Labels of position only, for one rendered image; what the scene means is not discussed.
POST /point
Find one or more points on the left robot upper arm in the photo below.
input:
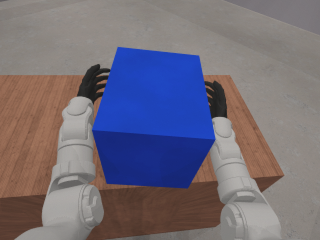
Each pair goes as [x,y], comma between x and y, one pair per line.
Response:
[68,214]

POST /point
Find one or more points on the left robot forearm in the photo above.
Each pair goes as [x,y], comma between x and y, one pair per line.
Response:
[74,165]

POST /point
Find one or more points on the robot right hand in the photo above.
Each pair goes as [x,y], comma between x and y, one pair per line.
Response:
[218,106]

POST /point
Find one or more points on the right robot forearm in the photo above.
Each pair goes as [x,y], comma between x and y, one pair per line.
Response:
[234,181]

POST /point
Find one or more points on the pedestal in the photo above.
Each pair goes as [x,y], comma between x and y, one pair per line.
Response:
[31,109]

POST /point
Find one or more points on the right robot upper arm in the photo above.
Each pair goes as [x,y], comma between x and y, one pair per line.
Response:
[249,221]

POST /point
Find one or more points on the robot left hand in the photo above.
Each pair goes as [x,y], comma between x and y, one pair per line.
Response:
[89,87]

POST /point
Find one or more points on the carton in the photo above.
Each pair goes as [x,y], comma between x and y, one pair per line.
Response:
[153,126]

